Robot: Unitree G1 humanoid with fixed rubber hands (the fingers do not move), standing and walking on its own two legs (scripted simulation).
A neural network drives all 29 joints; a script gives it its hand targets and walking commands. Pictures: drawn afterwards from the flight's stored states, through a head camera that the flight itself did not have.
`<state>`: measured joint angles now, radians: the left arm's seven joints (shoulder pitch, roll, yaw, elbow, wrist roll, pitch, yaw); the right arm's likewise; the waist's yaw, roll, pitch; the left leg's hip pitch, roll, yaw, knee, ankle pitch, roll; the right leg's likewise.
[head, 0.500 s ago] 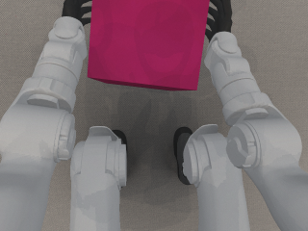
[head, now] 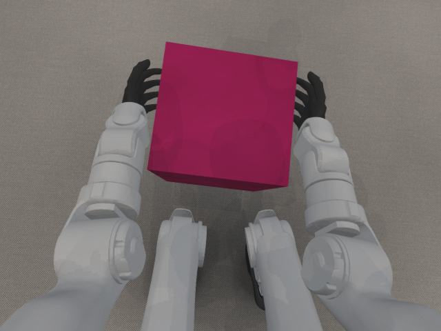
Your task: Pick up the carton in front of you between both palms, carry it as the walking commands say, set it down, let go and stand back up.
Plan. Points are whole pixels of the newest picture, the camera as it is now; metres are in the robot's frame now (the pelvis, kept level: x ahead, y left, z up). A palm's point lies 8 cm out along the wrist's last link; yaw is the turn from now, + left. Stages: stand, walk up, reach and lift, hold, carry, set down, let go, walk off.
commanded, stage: reach and lift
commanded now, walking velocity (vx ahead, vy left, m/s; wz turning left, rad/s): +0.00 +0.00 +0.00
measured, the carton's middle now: (219, 133) +0.48 +0.02 -0.14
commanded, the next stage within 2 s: none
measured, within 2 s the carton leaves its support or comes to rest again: neither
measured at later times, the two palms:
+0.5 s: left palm (106, 84) +0.46 +0.16 +0.08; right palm (367, 92) +0.46 -0.14 +0.09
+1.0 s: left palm (0, 5) +0.42 +0.16 +0.24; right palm out of the picture +0.42 -0.14 +0.25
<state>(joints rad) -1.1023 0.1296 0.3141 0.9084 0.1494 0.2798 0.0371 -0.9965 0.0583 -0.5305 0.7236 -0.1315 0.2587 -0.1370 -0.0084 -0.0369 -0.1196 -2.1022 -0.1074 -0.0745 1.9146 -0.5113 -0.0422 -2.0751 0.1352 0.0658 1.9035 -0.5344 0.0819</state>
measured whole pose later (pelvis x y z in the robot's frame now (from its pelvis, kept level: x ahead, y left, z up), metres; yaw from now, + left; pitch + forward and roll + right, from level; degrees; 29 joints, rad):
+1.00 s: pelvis +0.10 +0.00 +0.27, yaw +2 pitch +19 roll +0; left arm -0.37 -0.10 0.28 0.60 0.18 0.28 0.04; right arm -0.36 0.16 -0.35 0.57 -0.17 0.26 -0.07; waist -0.01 -0.02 -0.21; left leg -0.84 -0.08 -0.13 0.89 -0.37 -0.02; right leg -0.83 0.09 0.13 0.89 -0.39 0.02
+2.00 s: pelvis +0.10 +0.00 +0.33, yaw +2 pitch -4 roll +0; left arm -0.29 -0.16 0.27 0.35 0.30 0.65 0.00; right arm -0.32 0.17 -0.30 0.38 -0.30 0.62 0.00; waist 0.00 -0.01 -0.02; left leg -0.13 -0.05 -0.13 0.40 -0.20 0.00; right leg -0.12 0.05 0.14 0.41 -0.22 0.01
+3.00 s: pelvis +0.14 -0.02 +0.33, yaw +3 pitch +3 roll +1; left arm -0.22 -0.14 0.12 0.01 0.17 0.96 0.07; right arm -0.22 0.11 -0.17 -0.02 -0.16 0.95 -0.05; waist 0.00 0.00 -0.16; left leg -0.38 0.03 0.05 0.73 -0.44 -0.01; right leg -0.22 -0.01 -0.03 0.45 -0.28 -0.03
